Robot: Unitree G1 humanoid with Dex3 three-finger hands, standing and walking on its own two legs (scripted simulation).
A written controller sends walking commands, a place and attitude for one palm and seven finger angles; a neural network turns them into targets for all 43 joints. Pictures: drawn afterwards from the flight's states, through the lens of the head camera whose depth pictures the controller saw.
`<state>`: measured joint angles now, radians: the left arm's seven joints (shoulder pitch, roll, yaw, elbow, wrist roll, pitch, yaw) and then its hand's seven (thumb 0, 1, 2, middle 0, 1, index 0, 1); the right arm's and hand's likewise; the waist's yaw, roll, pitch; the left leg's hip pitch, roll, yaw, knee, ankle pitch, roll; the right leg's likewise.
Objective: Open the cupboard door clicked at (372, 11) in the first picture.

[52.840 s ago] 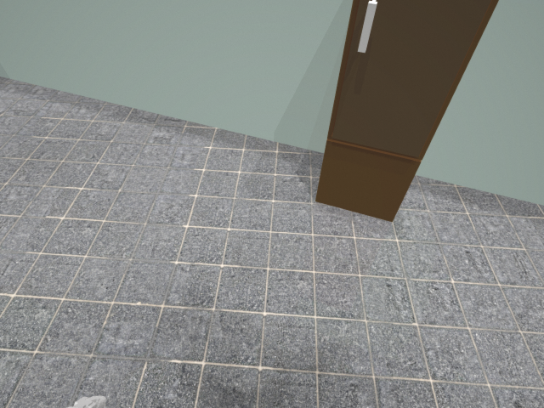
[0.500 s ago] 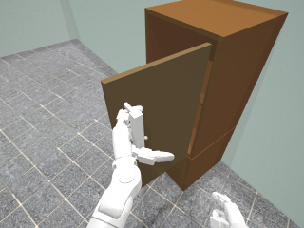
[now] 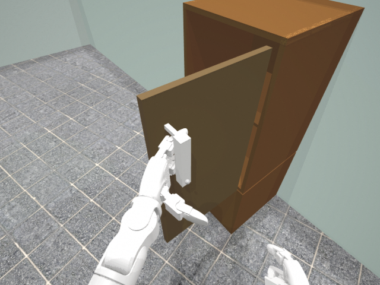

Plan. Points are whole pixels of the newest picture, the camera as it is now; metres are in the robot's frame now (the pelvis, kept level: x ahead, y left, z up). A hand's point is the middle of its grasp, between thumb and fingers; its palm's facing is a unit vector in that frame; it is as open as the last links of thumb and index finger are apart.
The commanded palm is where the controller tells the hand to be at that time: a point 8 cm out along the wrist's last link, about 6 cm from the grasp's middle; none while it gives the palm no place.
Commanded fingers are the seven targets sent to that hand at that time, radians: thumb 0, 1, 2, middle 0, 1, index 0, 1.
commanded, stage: slide the hand sideways off the handle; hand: left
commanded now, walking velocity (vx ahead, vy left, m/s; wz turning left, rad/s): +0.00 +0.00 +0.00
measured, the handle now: (176, 155) +0.35 +0.06 +0.12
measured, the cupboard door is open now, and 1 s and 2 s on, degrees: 89 90 90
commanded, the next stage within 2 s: draw the hand back to the body in 0.94 s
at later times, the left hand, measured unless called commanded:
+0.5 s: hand (165, 205) +0.23 +0.07 +0.12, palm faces -0.07 -1.00 -0.02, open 16.3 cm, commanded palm +0.20 +0.12 +0.12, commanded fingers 0.00 -0.50 0.30 -0.15 -0.30 -0.15 -0.30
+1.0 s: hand (137, 223) +0.20 +0.11 +0.11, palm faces -0.04 -1.00 -0.05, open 16.3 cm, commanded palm +0.18 +0.16 +0.12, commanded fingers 0.00 -0.50 0.30 -0.15 -0.30 -0.15 -0.30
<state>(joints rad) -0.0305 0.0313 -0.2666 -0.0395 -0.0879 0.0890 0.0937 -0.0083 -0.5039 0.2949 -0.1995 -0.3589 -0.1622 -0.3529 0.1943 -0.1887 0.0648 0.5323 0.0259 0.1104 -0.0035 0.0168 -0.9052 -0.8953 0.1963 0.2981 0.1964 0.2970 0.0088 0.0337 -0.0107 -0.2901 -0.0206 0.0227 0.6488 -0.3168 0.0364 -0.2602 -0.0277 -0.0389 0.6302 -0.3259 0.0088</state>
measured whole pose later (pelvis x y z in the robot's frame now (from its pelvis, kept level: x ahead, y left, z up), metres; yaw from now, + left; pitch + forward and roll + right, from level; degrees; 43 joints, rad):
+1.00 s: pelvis +0.02 -0.03 -0.01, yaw +1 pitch +1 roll -1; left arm 0.58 0.21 0.03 -0.44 -0.23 -0.10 -0.18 -0.01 -0.50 0.30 -0.15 -0.30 -0.15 -0.30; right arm 0.27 -0.24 0.04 0.49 0.04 -0.16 -0.04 0.02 -0.90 -0.90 0.20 0.30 0.20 0.30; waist 0.02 0.06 -0.07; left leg -0.38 0.02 -0.02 0.75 -0.39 -0.01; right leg -0.34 0.01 -0.08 0.72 -0.41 -0.03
